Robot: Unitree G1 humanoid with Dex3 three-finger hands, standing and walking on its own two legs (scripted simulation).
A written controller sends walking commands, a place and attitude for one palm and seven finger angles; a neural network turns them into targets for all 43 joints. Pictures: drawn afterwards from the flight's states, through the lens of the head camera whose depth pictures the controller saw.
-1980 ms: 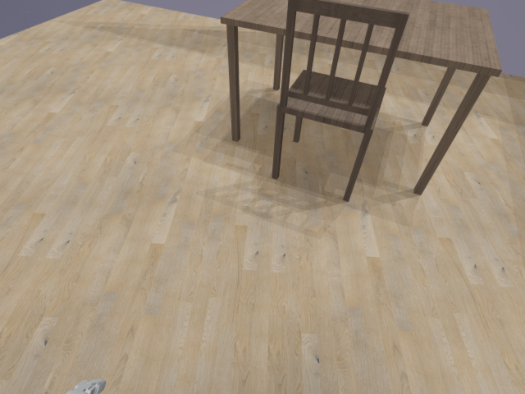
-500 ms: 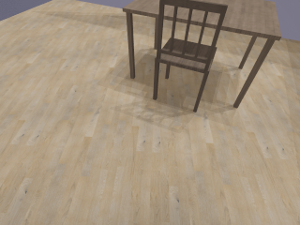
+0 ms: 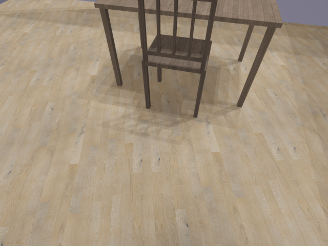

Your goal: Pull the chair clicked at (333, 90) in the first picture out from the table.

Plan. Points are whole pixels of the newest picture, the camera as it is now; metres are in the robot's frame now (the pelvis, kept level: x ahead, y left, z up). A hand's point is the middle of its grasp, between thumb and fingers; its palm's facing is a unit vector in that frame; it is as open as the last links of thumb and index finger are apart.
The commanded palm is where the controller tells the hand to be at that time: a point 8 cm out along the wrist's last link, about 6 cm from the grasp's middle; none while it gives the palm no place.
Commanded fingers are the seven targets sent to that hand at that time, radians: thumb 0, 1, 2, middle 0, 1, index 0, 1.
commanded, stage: walk to a spot facing it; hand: left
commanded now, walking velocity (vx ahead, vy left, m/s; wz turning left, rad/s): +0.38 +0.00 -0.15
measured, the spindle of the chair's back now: (175, 28) +1.21 -0.02 -0.05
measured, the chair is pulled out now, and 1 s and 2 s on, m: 0.00 0.00 0.00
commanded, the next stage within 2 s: take the last steps up to it in 0.76 s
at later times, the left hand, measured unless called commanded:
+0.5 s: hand (104, 242) +0.17 +0.19 -0.19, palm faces +0.05 -0.99 -0.13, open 7.4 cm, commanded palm none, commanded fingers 0.00 0.90 0.90 -0.20 -0.30 -0.20 -0.30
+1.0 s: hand (138, 125) +0.58 +0.13 -0.17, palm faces -0.27 -0.94 -0.21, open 7.4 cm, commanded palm none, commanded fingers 0.00 0.90 0.90 -0.20 -0.30 -0.20 -0.30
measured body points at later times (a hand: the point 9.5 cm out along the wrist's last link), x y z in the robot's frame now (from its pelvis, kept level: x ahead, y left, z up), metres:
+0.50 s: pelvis +0.23 +0.03 -0.01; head +0.26 +0.05 +0.44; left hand +0.17 +0.24 -0.18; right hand +0.35 -0.20 -0.14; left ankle +0.33 +0.11 -0.73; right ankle +0.04 -0.09 -0.68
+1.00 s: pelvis +0.43 -0.02 -0.01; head +0.46 -0.04 +0.44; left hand +0.60 +0.18 -0.15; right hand +0.30 -0.21 -0.17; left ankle +0.34 +0.11 -0.70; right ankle +0.50 -0.14 -0.73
